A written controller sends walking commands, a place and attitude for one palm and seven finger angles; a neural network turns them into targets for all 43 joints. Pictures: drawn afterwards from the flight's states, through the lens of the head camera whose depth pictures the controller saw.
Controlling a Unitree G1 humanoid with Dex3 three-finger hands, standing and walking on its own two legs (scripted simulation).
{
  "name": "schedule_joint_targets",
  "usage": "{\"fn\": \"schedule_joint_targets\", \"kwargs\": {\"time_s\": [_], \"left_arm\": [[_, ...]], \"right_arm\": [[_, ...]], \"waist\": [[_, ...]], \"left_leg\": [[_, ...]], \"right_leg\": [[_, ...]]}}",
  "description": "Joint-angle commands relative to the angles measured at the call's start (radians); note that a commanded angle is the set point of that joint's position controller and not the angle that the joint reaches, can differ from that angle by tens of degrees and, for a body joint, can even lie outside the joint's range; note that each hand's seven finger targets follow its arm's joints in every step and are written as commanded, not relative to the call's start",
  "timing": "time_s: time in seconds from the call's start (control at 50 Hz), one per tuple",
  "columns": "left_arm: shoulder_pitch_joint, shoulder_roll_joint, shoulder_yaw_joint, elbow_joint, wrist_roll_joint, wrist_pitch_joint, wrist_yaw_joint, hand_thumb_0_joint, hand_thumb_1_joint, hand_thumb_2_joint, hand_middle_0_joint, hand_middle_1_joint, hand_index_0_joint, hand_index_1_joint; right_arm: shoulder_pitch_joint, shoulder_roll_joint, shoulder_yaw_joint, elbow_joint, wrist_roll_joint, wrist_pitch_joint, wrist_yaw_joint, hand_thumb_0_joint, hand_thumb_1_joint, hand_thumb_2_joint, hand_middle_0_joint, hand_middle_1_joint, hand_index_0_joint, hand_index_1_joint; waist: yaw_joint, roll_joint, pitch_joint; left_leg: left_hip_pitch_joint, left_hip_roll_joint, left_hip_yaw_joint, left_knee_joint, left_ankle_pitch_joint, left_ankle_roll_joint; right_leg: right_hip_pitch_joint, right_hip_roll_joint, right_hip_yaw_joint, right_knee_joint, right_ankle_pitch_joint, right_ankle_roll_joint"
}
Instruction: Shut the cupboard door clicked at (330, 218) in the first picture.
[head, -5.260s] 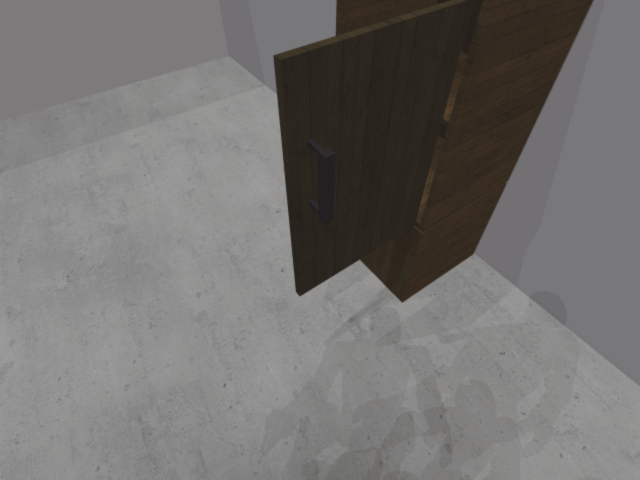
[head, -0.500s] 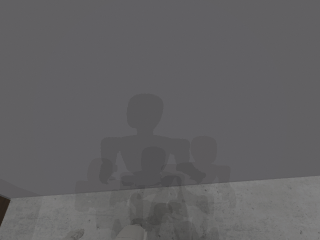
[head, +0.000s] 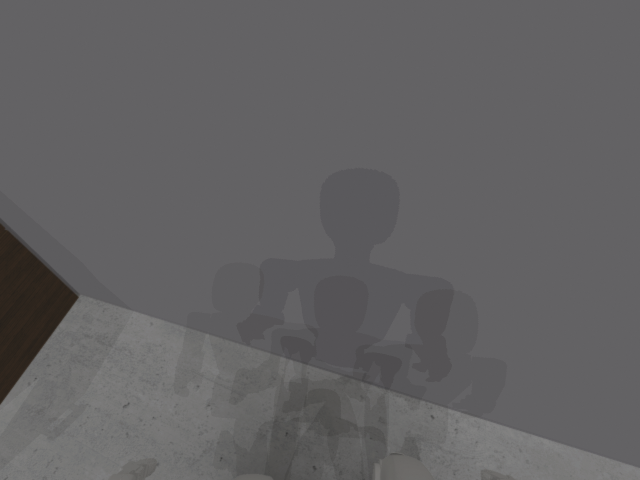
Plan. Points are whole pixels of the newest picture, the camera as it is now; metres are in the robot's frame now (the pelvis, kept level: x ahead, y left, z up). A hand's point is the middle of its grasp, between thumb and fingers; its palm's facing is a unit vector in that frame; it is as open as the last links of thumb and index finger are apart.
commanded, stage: turn to face it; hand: left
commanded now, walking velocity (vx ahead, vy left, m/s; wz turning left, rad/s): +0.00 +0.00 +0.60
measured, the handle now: out of the picture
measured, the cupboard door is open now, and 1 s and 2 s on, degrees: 91 91 91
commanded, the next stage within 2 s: take the last steps up to it in 2.00 s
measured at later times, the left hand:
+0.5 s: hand out of the picture +0.01 +0.17 -0.19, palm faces +0.33 -0.92 -0.20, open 7.4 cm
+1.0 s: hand out of the picture +0.01 +0.15 -0.15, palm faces +0.57 -0.77 -0.28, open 7.4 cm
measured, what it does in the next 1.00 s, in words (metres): steps on the spot, turning left: right foot, then left foot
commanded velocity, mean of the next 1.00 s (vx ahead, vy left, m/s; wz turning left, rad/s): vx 0.00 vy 0.00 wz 0.60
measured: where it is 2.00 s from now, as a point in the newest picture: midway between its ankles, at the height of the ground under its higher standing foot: outside the picture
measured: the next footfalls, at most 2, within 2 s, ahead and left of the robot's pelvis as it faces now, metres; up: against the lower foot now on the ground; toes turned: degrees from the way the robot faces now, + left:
right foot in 0.14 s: +0.06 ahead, -0.16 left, +0.00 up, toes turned +3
left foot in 0.48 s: +0.03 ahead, +0.08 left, +0.00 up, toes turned +24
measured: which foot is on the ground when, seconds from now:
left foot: down 0.00-0.14, up 0.16-0.46, down 0.48-0.86, up 0.88-1.00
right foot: up 0.00-0.12, down 0.14-0.48, up 0.50-0.84, down 0.86-1.00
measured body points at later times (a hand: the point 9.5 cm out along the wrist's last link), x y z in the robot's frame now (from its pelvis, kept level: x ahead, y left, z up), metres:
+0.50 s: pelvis +0.02 -0.03 -0.02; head +0.06 +0.01 +0.43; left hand +0.00 +0.22 -0.17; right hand +0.20 -0.25 -0.14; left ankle -0.01 +0.07 -0.74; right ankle +0.02 -0.17 -0.73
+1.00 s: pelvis +0.05 -0.07 +0.00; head +0.09 -0.06 +0.45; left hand -0.02 +0.19 -0.13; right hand +0.26 -0.24 -0.15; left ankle -0.04 +0.03 -0.66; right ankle +0.10 -0.17 -0.74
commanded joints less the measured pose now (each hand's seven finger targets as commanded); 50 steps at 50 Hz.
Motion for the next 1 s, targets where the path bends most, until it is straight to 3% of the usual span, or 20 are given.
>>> {"fn": "schedule_joint_targets", "kwargs": {"time_s": [0.0,0.08,0.12,0.14,0.22,0.34,0.4,0.42,0.44,0.46,0.48,0.5,0.6,0.74,0.8,0.82,0.84,0.86,0.9,0.98], "left_arm": [[-0.01,0.06,0.017,-0.093,-0.003,-0.024,-0.001,0.0,0.9,0.9,-0.2,-0.3,-0.2,-0.3],[0.111,0.096,0.028,-0.075,-0.006,-0.047,0.008,0.0,0.9,0.9,-0.2,-0.3,-0.2,-0.3],[0.14,0.246,0.053,-0.082,0.016,-0.06,0.022,0.0,0.9,0.9,-0.2,-0.3,-0.2,-0.3],[0.108,0.215,0.041,-0.091,0.009,-0.061,0.027,0.0,0.9,0.9,-0.2,-0.3,-0.2,-0.3],[0.004,0.114,0.015,-0.113,0.007,-0.062,0.029,0.0,0.9,0.9,-0.2,-0.3,-0.2,-0.3],[0.102,0.175,0.035,-0.069,0.013,-0.064,0.024,0.0,0.9,0.9,-0.2,-0.3,-0.2,-0.3],[0.088,0.182,0.043,-0.064,0.004,-0.06,0.017,0.0,0.9,0.9,-0.2,-0.3,-0.2,-0.3],[0.073,0.172,0.042,-0.066,-0.001,-0.057,0.013,0.0,0.9,0.9,-0.2,-0.3,-0.2,-0.3],[0.078,0.127,0.038,-0.093,-0.01,-0.05,0.007,0.0,0.9,0.9,-0.2,-0.3,-0.2,-0.3],[0.012,0.062,0.011,-0.142,-0.011,-0.044,0.005,0.0,0.9,0.9,-0.2,-0.3,-0.2,-0.3],[-0.059,0.092,0.013,-0.147,0.003,-0.029,0.016,0.0,0.9,0.9,-0.2,-0.3,-0.2,-0.3],[-0.075,0.072,0.017,-0.134,-0.003,-0.029,0.016,0.0,0.9,0.9,-0.2,-0.3,-0.2,-0.3],[0.003,0.07,0.022,-0.073,-0.001,-0.017,-0.002,0.0,0.9,0.9,-0.2,-0.3,-0.2,-0.3],[-0.007,0.064,0.016,-0.095,-0.004,-0.027,0.002,0.0,0.9,0.9,-0.2,-0.3,-0.2,-0.3],[0.092,0.091,0.024,-0.075,-0.008,-0.045,0.011,0.0,0.9,0.9,-0.2,-0.3,-0.2,-0.3],[0.131,0.158,0.038,-0.074,0.003,-0.057,0.02,0.0,0.9,0.9,-0.2,-0.3,-0.2,-0.3],[0.134,0.229,0.051,-0.075,0.016,-0.062,0.025,0.0,0.9,0.9,-0.2,-0.3,-0.2,-0.3],[0.117,0.231,0.037,-0.087,0.01,-0.058,0.023,0.0,0.9,0.9,-0.2,-0.3,-0.2,-0.3],[0.034,0.146,0.019,-0.099,0.001,-0.065,0.027,0.0,0.9,0.9,-0.2,-0.3,-0.2,-0.3],[0.062,0.125,0.015,-0.095,0.004,-0.068,0.027,0.0,0.9,0.9,-0.2,-0.3,-0.2,-0.3]], "right_arm": [[0.024,-0.23,-0.077,-0.06,-0.007,-0.017,-0.01,0.0,-0.9,-0.9,0.2,0.3,0.2,0.3],[-0.026,-0.205,-0.082,-0.087,0.004,-0.008,-0.007,0.0,-0.9,-0.9,0.2,0.3,0.2,0.3],[-0.018,-0.112,-0.07,-0.124,0.014,-0.008,0.005,0.0,-0.9,-0.9,0.2,0.3,0.2,0.3],[-0.006,-0.127,-0.071,-0.115,0.005,-0.001,0.008,0.0,-0.9,-0.9,0.2,0.3,0.2,0.3],[0.006,-0.096,-0.058,-0.068,0.009,0.015,0.022,0.0,-0.9,-0.9,0.2,0.3,0.2,0.3],[-0.06,-0.061,-0.036,-0.082,0.014,0.006,0.031,0.0,-0.9,-0.9,0.2,0.3,0.2,0.3],[0.002,-0.088,-0.039,-0.073,0.012,-0.004,0.025,0.0,-0.9,-0.9,0.2,0.3,0.2,0.3],[0.05,-0.118,-0.048,-0.064,0.009,-0.01,0.026,0.0,-0.9,-0.9,0.2,0.3,0.2,0.3],[0.119,-0.221,-0.073,-0.058,-0.001,-0.02,0.02,0.0,-0.9,-0.9,0.2,0.3,0.2,0.3],[0.201,-0.314,-0.097,-0.044,-0.002,-0.016,0.01,0.0,-0.9,-0.9,0.2,0.3,0.2,0.3],[0.232,-0.296,-0.093,-0.017,-0.001,-0.014,-0.001,0.0,-0.9,-0.9,0.2,0.3,0.2,0.3],[0.186,-0.28,-0.091,-0.033,-0.004,-0.019,-0.014,0.0,-0.9,-0.9,0.2,0.3,0.2,0.3],[0.034,-0.218,-0.067,-0.065,-0.003,-0.025,-0.018,0.0,-0.9,-0.9,0.2,0.3,0.2,0.3],[0.035,-0.23,-0.082,-0.064,-0.009,-0.011,-0.01,0.0,-0.9,-0.9,0.2,0.3,0.2,0.3],[-0.01,-0.209,-0.084,-0.082,0.003,-0.005,-0.008,0.0,-0.9,-0.9,0.2,0.3,0.2,0.3],[-0.007,-0.162,-0.079,-0.095,0.014,-0.006,-0.001,0.0,-0.9,-0.9,0.2,0.3,0.2,0.3],[-0.01,-0.104,-0.068,-0.118,0.015,-0.009,0.003,0.0,-0.9,-0.9,0.2,0.3,0.2,0.3],[-0.016,-0.13,-0.07,-0.123,0.004,-0.005,0.011,0.0,-0.9,-0.9,0.2,0.3,0.2,0.3],[0.001,-0.133,-0.076,-0.08,0.001,0.013,0.013,0.0,-0.9,-0.9,0.2,0.3,0.2,0.3],[-0.041,-0.086,-0.052,-0.072,0.009,0.02,0.026,0.0,-0.9,-0.9,0.2,0.3,0.2,0.3]], "waist": [[-0.035,0.191,-0.139],[0.033,0.124,-0.166],[0.056,-0.31,-0.173],[0.033,-0.231,-0.166],[-0.026,-0.223,-0.128],[0.026,-0.188,-0.139],[-0.01,-0.169,-0.179],[-0.043,-0.104,-0.2],[-0.081,0.143,-0.258],[-0.129,0.364,-0.254],[-0.143,0.244,-0.25],[-0.119,0.249,-0.221],[-0.031,0.158,-0.146],[-0.037,0.2,-0.144],[0.017,0.15,-0.174],[0.036,-0.022,-0.189],[0.043,-0.279,-0.158],[0.033,-0.204,-0.137],[-0.021,-0.25,-0.109],[-0.007,-0.163,-0.118]], "left_leg": [[0.056,0.208,-0.235,-0.154,0.296,0.132],[-0.12,0.135,-0.246,-0.013,0.194,0.063],[-0.33,-0.061,-0.012,0.456,-0.379,-0.06],[-0.312,-0.011,-0.054,0.63,-0.346,-0.048],[-0.29,0.047,0.01,0.648,-0.206,-0.086],[-0.172,0.016,0.112,0.267,-0.217,-0.078],[-0.026,0.0,0.136,0.057,-0.064,-0.059],[0.105,0.017,0.106,-0.066,0.056,-0.042],[0.301,0.216,-0.148,-0.107,0.333,0.052],[0.349,0.445,-0.427,-0.139,0.727,0.214],[0.302,0.426,-0.396,-0.129,0.594,0.235],[0.25,0.372,-0.373,-0.134,0.501,0.218],[0.105,0.232,-0.222,-0.184,0.283,0.137],[0.036,0.2,-0.316,-0.163,0.228,0.135],[-0.071,0.138,-0.312,-0.055,0.229,0.082],[-0.214,0.056,-0.243,0.077,0.062,0.022],[-0.348,-0.093,-0.035,0.333,-0.3,-0.058],[-0.314,-0.046,-0.062,0.543,-0.352,-0.047],[-0.335,0.007,-0.06,0.722,-0.238,-0.066],[-0.28,0.023,0.031,0.55,-0.191,-0.091]], "right_leg": [[0.075,0.046,-0.024,-0.198,0.006,-0.003],[0.387,0.05,-0.018,-0.581,0.202,-0.022],[0.441,-0.415,0.387,-0.773,0.34,-0.207],[0.358,-0.399,0.322,-0.738,0.369,-0.251],[0.346,-0.243,0.028,-0.657,0.631,-0.195],[0.438,-0.272,-0.031,-0.583,0.777,-0.195],[0.402,-0.261,-0.088,-0.48,0.727,-0.145],[0.317,-0.244,-0.119,-0.374,0.655,-0.104],[0.091,-0.148,-0.176,-0.172,0.335,-0.032],[-0.117,-0.032,-0.13,0.045,-0.264,0.014],[-0.132,-0.036,-0.014,0.133,-0.237,-0.006],[-0.156,-0.033,0.01,0.163,-0.17,-0.007],[-0.052,-0.007,0.014,0.043,0.016,-0.001],[0.114,0.067,-0.013,-0.263,0.007,-0.017],[0.349,0.073,-0.018,-0.565,0.18,-0.03],[0.488,-0.075,0.135,-0.711,0.169,-0.066],[0.498,-0.349,0.383,-0.776,0.264,-0.188],[0.359,-0.402,0.357,-0.761,0.326,-0.251],[0.334,-0.279,0.206,-0.704,0.473,-0.217],[0.398,-0.228,0.017,-0.651,0.694,-0.192]]}}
